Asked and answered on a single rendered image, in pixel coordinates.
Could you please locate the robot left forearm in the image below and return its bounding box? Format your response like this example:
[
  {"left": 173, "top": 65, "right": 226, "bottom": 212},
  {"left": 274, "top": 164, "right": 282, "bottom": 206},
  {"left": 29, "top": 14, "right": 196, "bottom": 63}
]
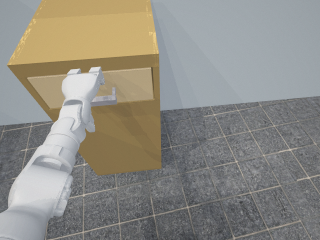
[{"left": 8, "top": 96, "right": 91, "bottom": 208}]

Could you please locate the drawer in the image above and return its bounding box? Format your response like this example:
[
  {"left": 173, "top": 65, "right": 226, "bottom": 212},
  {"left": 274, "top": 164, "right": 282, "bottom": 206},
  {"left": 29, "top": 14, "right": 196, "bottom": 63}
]
[{"left": 27, "top": 67, "right": 153, "bottom": 109}]

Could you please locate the handle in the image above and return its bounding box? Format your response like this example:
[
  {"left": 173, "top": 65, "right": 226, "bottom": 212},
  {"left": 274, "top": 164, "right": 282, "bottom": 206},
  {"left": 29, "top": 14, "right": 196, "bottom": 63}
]
[{"left": 90, "top": 87, "right": 117, "bottom": 107}]

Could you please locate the cabinet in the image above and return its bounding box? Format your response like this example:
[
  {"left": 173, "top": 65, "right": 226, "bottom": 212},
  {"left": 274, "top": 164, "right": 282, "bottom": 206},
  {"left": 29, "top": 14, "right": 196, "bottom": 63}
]
[{"left": 7, "top": 0, "right": 162, "bottom": 176}]

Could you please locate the left robot hand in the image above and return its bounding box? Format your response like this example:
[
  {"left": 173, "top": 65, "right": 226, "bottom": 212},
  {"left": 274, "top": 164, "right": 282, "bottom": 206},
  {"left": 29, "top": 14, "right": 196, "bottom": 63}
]
[{"left": 61, "top": 66, "right": 105, "bottom": 133}]

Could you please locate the robot left upper arm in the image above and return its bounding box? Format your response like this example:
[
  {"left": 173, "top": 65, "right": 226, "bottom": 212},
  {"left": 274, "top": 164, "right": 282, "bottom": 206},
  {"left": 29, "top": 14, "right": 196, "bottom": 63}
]
[{"left": 0, "top": 164, "right": 73, "bottom": 240}]

